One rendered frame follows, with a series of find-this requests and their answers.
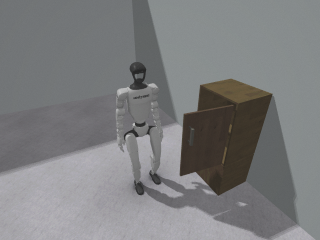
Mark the robot left upper arm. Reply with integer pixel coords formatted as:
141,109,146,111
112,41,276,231
148,83,160,109

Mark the right robot forearm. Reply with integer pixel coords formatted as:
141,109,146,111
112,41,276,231
115,109,124,136

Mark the left robot forearm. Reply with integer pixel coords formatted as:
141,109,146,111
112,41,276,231
151,105,161,127

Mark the left robot shin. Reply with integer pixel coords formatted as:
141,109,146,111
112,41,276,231
150,159,161,175

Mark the handle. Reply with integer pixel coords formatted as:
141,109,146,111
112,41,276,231
187,126,195,146

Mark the robot right hand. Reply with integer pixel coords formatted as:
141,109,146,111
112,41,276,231
117,136,126,153

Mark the humanoid robot head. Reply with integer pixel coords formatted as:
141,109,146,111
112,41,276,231
128,62,148,90

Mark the robot left hand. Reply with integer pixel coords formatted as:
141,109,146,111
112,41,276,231
156,125,164,141

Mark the cupboard door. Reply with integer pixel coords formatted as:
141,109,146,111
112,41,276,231
179,105,234,176

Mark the robot right upper arm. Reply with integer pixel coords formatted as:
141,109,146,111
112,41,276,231
116,88,128,116

